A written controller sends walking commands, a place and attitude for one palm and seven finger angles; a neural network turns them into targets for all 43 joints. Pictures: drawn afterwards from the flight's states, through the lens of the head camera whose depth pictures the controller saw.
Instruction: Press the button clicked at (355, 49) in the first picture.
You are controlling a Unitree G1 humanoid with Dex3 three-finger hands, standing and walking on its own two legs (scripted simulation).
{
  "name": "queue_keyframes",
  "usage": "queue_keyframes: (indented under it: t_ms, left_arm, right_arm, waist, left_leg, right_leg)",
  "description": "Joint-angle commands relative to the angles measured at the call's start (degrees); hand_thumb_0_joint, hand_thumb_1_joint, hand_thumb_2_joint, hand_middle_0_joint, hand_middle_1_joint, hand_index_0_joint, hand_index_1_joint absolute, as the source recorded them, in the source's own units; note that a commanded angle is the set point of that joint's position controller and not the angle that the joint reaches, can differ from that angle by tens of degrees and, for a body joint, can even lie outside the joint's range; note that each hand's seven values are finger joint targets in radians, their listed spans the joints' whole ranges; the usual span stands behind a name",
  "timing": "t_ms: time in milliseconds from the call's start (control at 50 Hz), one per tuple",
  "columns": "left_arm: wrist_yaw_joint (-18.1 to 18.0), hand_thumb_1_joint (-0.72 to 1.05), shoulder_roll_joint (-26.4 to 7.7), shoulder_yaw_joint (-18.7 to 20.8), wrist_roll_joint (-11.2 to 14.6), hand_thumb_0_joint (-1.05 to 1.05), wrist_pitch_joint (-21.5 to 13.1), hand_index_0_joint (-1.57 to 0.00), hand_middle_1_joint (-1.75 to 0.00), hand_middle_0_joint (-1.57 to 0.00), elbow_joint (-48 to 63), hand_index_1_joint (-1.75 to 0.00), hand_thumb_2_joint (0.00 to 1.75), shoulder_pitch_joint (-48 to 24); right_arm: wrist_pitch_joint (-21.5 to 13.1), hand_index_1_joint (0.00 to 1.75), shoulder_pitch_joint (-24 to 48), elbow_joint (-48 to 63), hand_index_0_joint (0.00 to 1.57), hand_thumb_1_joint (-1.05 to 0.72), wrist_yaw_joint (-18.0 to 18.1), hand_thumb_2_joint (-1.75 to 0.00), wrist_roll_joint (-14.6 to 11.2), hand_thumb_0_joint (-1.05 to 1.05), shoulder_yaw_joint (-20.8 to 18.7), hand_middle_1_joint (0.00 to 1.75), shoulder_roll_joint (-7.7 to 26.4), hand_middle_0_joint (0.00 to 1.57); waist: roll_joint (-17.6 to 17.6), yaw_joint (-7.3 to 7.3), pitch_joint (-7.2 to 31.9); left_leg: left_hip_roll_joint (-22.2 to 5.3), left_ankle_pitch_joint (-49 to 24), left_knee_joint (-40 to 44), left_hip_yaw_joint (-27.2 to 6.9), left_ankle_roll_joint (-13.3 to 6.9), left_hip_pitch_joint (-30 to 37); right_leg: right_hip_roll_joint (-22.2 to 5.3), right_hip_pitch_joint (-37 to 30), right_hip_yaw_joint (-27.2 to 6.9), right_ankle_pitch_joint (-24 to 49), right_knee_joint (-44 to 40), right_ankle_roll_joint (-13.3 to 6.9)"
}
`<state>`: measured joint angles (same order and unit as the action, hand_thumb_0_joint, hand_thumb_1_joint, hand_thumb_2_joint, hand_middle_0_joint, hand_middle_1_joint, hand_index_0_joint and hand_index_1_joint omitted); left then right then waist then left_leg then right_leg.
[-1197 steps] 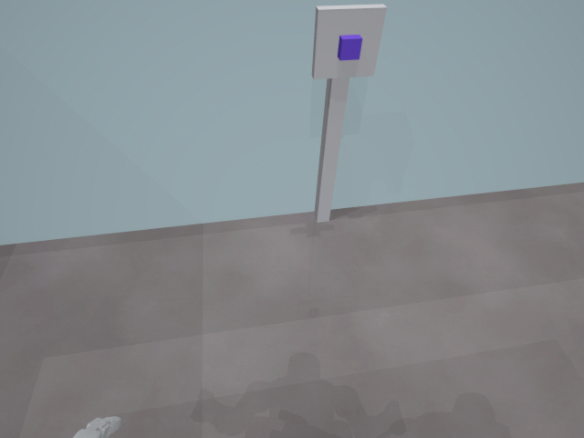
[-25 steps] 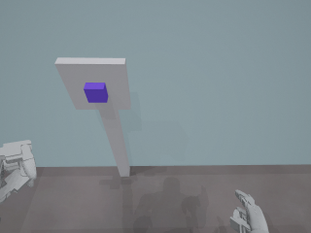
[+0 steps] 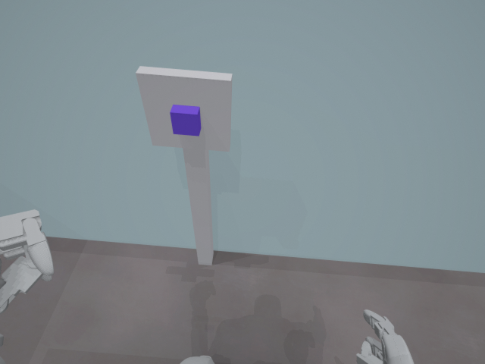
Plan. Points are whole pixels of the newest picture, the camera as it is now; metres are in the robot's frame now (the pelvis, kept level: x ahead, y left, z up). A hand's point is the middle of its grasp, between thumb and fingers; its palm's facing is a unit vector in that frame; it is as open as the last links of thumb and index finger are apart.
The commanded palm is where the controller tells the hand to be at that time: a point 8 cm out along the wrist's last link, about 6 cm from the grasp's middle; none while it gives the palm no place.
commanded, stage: step back with the hand held close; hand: left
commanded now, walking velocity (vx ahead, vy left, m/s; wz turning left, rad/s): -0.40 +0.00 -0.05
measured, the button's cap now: (186, 119) +0.59 +0.19 +0.06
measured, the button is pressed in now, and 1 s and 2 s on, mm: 0 0 0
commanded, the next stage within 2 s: stop stepping back and stand still in 0.28 s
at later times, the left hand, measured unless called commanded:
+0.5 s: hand out of the picture +0.09 +0.21 +0.19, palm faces +0.22 -0.84 -0.50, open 3.1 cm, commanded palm +0.04 +0.25 +0.19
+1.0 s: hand out of the picture +0.01 +0.22 +0.18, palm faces +0.34 -0.84 -0.42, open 3.1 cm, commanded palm -0.03 +0.27 +0.19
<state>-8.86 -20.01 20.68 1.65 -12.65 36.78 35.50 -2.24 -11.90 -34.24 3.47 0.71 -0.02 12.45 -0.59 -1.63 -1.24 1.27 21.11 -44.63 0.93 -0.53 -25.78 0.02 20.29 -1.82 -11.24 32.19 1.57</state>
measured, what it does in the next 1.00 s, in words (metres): walks backwards: left foot, then right foot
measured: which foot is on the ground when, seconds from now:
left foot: up 0.00-0.02, down 0.04-0.40, up 0.42-0.58, down 0.60-0.90, up 0.92-1.00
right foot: down 0.00-0.04, up 0.06-0.34, down 0.36-1.00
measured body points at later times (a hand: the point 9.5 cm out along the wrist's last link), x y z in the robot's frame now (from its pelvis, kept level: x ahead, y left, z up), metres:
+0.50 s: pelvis -0.12 -0.01 +0.01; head -0.11 +0.00 +0.46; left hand +0.07 +0.25 +0.21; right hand +0.02 -0.26 -0.07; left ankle -0.03 +0.09 -0.70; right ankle -0.18 -0.11 -0.73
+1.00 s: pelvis -0.18 +0.00 +0.02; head -0.21 +0.00 +0.47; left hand -0.02 +0.27 +0.21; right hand -0.05 -0.24 -0.07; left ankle -0.15 +0.11 -0.68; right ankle -0.19 -0.09 -0.73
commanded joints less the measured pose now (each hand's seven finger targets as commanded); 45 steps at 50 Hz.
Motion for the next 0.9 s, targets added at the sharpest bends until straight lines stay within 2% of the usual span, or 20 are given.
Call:
queue_keyframes:
  t_ms: [0, 20, 60, 80, 160, 240, 300, 340, 380, 400, 420, 460, 520, 580, 620, 660, 720, 800, 840, 880]
  left_arm:
    - [-1.3, 0.90, -10.9, 6.1, 0.7, 0.00, -2.9, -1.30, -1.50, -1.30, 10.0, -1.50, 0.90, -7.1]
    - [-1.5, 0.90, -11.2, 7.5, -0.1, 0.00, -3.7, -1.30, -1.50, -1.30, 11.0, -1.50, 0.90, -7.0]
    - [-1.3, 0.90, -11.5, 8.9, 0.3, 0.00, -4.4, -1.30, -1.50, -1.30, 8.2, -1.50, 0.90, -4.5]
    - [-1.1, 0.90, -11.8, 9.2, 0.6, 0.00, -4.8, -1.30, -1.50, -1.30, 10.7, -1.50, 0.90, -4.6]
    - [-0.5, 0.90, -9.6, 7.0, 1.3, 0.00, -4.1, -1.30, -1.50, -1.30, 15.4, -1.50, 0.90, 0.3]
    - [-0.1, 0.90, -10.6, 6.8, 1.9, 0.00, -3.1, -1.30, -1.50, -1.30, 14.8, -1.50, 0.90, 1.8]
    - [0.5, 0.90, -12.4, 8.4, 2.5, 0.00, -3.3, -1.30, -1.50, -1.30, 12.9, -1.50, 0.90, 2.2]
    - [1.0, 0.90, -15.6, 11.0, 2.7, 0.00, -4.3, -1.30, -1.50, -1.30, 12.2, -1.50, 0.90, 3.5]
    - [0.6, 0.90, -16.7, 12.0, 3.9, 0.00, -4.8, -1.30, -1.50, -1.30, 9.4, -1.50, 0.90, 3.4]
    - [0.6, 0.90, -13.8, 9.5, 3.8, 0.00, -3.7, -1.30, -1.50, -1.30, 6.9, -1.50, 0.90, 5.0]
    - [0.2, 0.90, -14.1, 10.7, 3.4, 0.00, -2.7, -1.30, -1.50, -1.30, 6.3, -1.50, 0.90, 5.5]
    - [-0.3, 0.90, -12.7, 9.5, 2.6, 0.00, -1.0, -1.30, -1.50, -1.30, 5.7, -1.50, 0.90, 5.9]
    - [-1.1, 0.90, -10.6, 6.1, 1.8, 0.00, -0.4, -1.30, -1.50, -1.30, 4.2, -1.50, 0.90, 0.9]
    - [-1.5, 0.90, -9.6, 3.5, 1.0, 0.00, -1.3, -1.30, -1.50, -1.30, 4.7, -1.50, 0.90, -3.4]
    - [-1.4, 0.90, -10.5, 4.1, 0.4, 0.00, -1.7, -1.30, -1.50, -1.30, 4.5, -1.50, 0.90, -3.6]
    - [-0.9, 0.90, -11.3, 4.1, 0.4, 0.00, -2.3, -1.30, -1.50, -1.30, 10.0, -1.50, 0.90, -5.5]
    - [-1.3, 0.90, -9.9, 3.7, -0.4, 0.00, -1.9, -1.30, -1.50, -1.30, 10.0, -1.50, 0.90, -5.5]
    - [-1.3, 0.90, -9.7, 5.0, -0.3, 0.00, -0.5, -1.30, -1.50, -1.30, 6.1, -1.50, 0.90, -0.3]
    - [-1.1, 0.90, -9.7, 5.5, 0.0, 0.00, -0.1, -1.30, -1.50, -1.30, 3.9, -1.50, 0.90, 2.0]
    - [-0.9, 0.90, -10.5, 5.7, 0.3, 0.00, 0.2, -1.30, -1.50, -1.30, 4.3, -1.50, 0.90, 0.0]
  right_arm:
    - [-3.3, 0.30, 6.3, 9.4, 0.20, -0.90, 1.6, -0.90, -0.4, 0.00, -2.3, 0.30, 7.2, 0.20]
    - [-4.1, 0.30, 6.7, 9.9, 0.20, -0.90, 1.9, -0.90, -0.2, 0.00, -2.7, 0.30, 8.0, 0.20]
    - [-5.8, 0.30, 4.9, 8.3, 0.20, -0.90, 1.3, -0.90, 0.7, 0.00, -3.2, 0.30, 5.0, 0.20]
    - [-6.4, 0.30, 5.3, 8.8, 0.20, -0.90, 0.6, -0.90, 1.0, 0.00, -3.5, 0.30, 5.7, 0.20]
    - [-7.5, 0.30, 4.8, 8.2, 0.20, -0.90, -1.3, -0.90, 0.3, 0.00, -3.9, 0.30, 6.1, 0.20]
    - [-8.1, 0.30, 4.8, 7.0, 0.20, -0.90, -1.7, -0.90, 0.9, 0.00, -3.1, 0.30, 6.4, 0.20]
    - [-7.0, 0.30, 5.5, 7.1, 0.20, -0.90, -1.3, -0.90, 1.0, 0.00, -3.0, 0.30, 6.3, 0.20]
    - [-5.2, 0.30, 5.6, 7.8, 0.20, -0.90, -1.2, -0.90, 1.0, 0.00, -3.0, 0.30, 5.6, 0.20]
    - [-3.8, 0.30, 6.0, 8.6, 0.20, -0.90, -0.7, -0.90, 0.0, 0.00, -2.2, 0.30, 4.5, 0.20]
    - [-3.6, 0.30, 6.5, 8.6, 0.20, -0.90, -0.4, -0.90, -1.4, 0.00, -3.4, 0.30, 5.4, 0.20]
    - [-3.2, 0.30, 7.2, 8.9, 0.20, -0.90, -0.3, -0.90, -1.7, 0.00, -3.2, 0.30, 5.4, 0.20]
    - [-2.6, 0.30, 7.2, 9.1, 0.20, -0.90, 0.3, -0.90, -1.5, 0.00, -1.7, 0.30, 3.7, 0.20]
    - [-4.0, 0.30, 6.3, 8.3, 0.20, -0.90, 1.4, -0.90, -1.5, 0.00, -1.7, 0.30, 5.2, 0.20]
    - [-6.3, 0.30, 4.1, 8.3, 0.20, -0.90, 1.9, -0.90, -1.5, 0.00, -2.7, 0.30, 7.8, 0.20]
    - [-7.0, 0.30, 3.0, 8.5, 0.20, -0.90, 1.9, -0.90, -1.5, 0.00, -2.9, 0.30, 8.4, 0.20]
    - [-7.4, 0.30, 3.7, 8.2, 0.20, -0.90, 1.8, -0.90, -1.0, 0.00, -1.6, 0.30, 6.7, 0.20]
    - [-8.6, 0.30, 4.1, 8.3, 0.20, -0.90, 1.5, -0.90, -0.6, 0.00, -1.6, 0.30, 6.3, 0.20]
    - [-7.7, 0.30, 3.9, 8.6, 0.20, -0.90, 1.0, -0.90, -0.4, 0.00, -2.0, 0.30, 6.0, 0.20]
    - [-6.4, 0.30, 3.7, 8.8, 0.20, -0.90, 1.0, -0.90, -0.2, 0.00, -2.3, 0.30, 5.7, 0.20]
    - [-4.4, 0.30, 3.7, 8.3, 0.20, -0.90, 0.6, -0.90, -0.4, 0.00, -3.2, 0.30, 5.7, 0.20]
  waist:
    - [6.5, 2.92, 0.3]
    - [16.4, 2.18, 2.8]
    - [12.6, 2.01, 8.0]
    - [12.3, 2.09, 8.7]
    - [10.9, 1.46, 11.9]
    - [14.8, 1.78, 11.2]
    - [11.8, 1.35, 11.9]
    - [5.6, 1.58, 12.1]
    - [-6.4, 1.53, 11.1]
    - [-12.0, 1.02, 10.5]
    - [-11.0, 0.88, 9.8]
    - [-5.7, 2.11, 10.3]
    - [-4.3, 2.99, 5.1]
    - [-0.1, 2.13, 2.2]
    - [0.8, 2.01, 3.9]
    - [12.9, 2.26, 5.1]
    - [14.5, 2.25, 1.0]
    - [10.1, 1.90, 1.6]
    - [4.2, 1.90, 2.7]
    - [-12.4, 1.62, 1.7]
  left_leg:
    - [-7.8, -4.5, 26.3, -9.4, -2.6, 5.2]
    - [-17.4, -7.8, 30.5, -19.9, -6.7, -2.7]
    - [-21.5, -10.6, 31.3, -19.7, -9.8, 0.2]
    - [-21.8, -9.1, 30.4, -21.2, -10.7, -1.2]
    - [-17.4, -25.6, 24.6, -11.0, -8.1, 11.3]
    - [-16.7, -19.4, 28.6, -11.8, -6.5, 12.0]
    - [-14.0, -13.7, 28.5, -9.4, -3.2, 11.1]
    - [-9.5, -13.0, 22.1, -4.3, -0.3, 13.0]
    - [-2.9, -4.3, 6.9, 1.9, 2.3, 14.7]
    - [-0.3, -1.3, -3.2, -0.4, 2.1, 9.5]
    - [-1.0, 0.2, -7.3, -2.3, 1.4, 2.6]
    - [-2.4, -1.1, -1.8, -2.8, 0.8, -0.6]
    - [-1.2, -7.6, 14.5, 0.5, -0.5, 9.2]
    - [-5.7, -10.9, 23.6, -4.9, -2.8, 13.3]
    - [-7.3, -21.4, 21.6, -7.7, -3.8, 15.3]
    - [-9.5, -14.2, 29.3, -13.0, -2.7, 13.7]
    - [-13.2, 16.8, 39.4, -18.3, -4.1, 4.2]
    - [-10.1, 19.1, 35.4, -10.9, -2.9, -1.8]
    - [-5.4, 14.1, 24.4, -6.2, -1.1, -2.6]
    - [-0.3, 3.1, -3.6, -0.5, 0.1, -6.2]
  right_leg:
    - [-1.4, 4.3, -2.6, -3.4, 0.5, -1.7]
    - [2.7, -2.7, 0.9, -5.4, 13.1, 0.0]
    - [3.5, -0.4, -2.4, -17.4, 28.9, -0.6]
    - [3.4, -0.7, -3.1, -17.6, 31.0, -0.7]
    - [2.9, 1.3, 1.2, -16.9, 18.5, -0.1]
    - [3.9, -3.9, 3.5, -15.7, 3.9, -0.3]
    - [3.5, -10.9, 5.2, -7.0, -11.4, -1.2]
    - [-1.7, -8.6, 1.2, 0.0, -17.7, -2.6]
    - [-12.7, 1.1, -6.2, 5.8, -19.4, -5.9]
    - [-15.3, 0.9, -9.3, 5.8, -18.2, -7.0]
    - [-16.3, -2.6, -9.7, 13.3, -15.5, -8.1]
    - [-14.9, -9.9, -6.5, 23.8, -10.3, -8.4]
    - [-10.4, -5.1, -3.7, 10.5, -11.9, -5.1]
    - [-5.1, -5.1, -2.8, -0.5, -10.9, -2.1]
    - [-2.3, -6.8, -1.7, 7.4, -8.1, -1.2]
    - [-0.2, -7.2, 3.4, -3.3, -2.6, -0.6]
    - [1.5, -8.5, 3.5, -12.1, 3.1, -1.1]
    - [2.7, -16.1, 6.7, -13.1, -6.0, -2.8]
    - [-0.6, -16.1, 1.1, -16.0, -13.0, -5.2]
    - [-15.9, -8.6, -23.6, -30.8, -25.1, -12.5]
